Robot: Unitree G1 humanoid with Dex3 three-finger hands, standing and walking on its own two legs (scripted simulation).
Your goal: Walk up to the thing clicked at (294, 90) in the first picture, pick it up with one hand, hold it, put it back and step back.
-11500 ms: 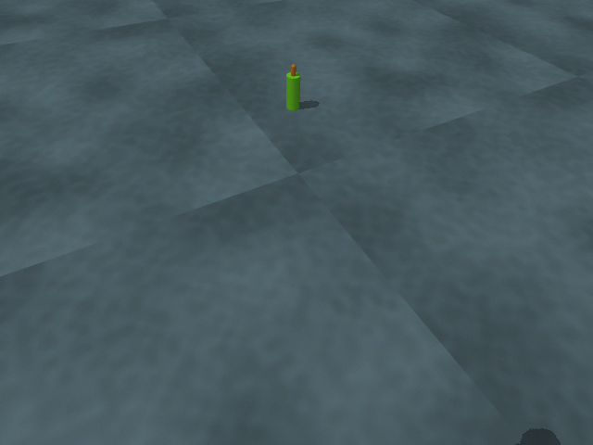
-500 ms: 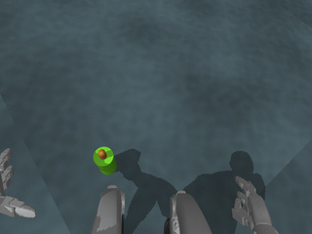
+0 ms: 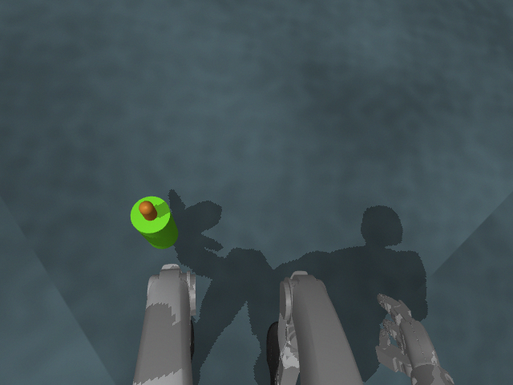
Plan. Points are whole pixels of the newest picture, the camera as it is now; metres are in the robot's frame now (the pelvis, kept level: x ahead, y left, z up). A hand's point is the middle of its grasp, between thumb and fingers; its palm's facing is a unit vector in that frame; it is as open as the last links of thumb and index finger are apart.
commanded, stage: go down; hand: left
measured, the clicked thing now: (155, 222) +0.43 +0.21 -0.37
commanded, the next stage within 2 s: approach in 0.92 s
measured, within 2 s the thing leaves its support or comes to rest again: neither
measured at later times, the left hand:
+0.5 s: hand out of the picture +0.34 +0.39 -0.07, palm faces +0.14 -0.99 -0.08, open 17.7 cm
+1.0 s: hand out of the picture +0.36 +0.40 -0.08, palm faces +0.13 -0.99 -0.07, open 17.7 cm
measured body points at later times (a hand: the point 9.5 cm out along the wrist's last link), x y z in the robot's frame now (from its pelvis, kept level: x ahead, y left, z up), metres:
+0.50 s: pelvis -0.01 +0.00 -0.05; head +0.19 +0.06 +0.35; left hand +0.33 +0.44 -0.06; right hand +0.17 -0.26 -0.15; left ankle +0.08 +0.13 -0.47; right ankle +0.06 -0.13 -0.47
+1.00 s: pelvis -0.02 +0.00 -0.08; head +0.19 +0.06 +0.32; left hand +0.35 +0.45 -0.07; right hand +0.14 -0.28 -0.18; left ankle +0.07 +0.13 -0.47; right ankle +0.06 -0.13 -0.47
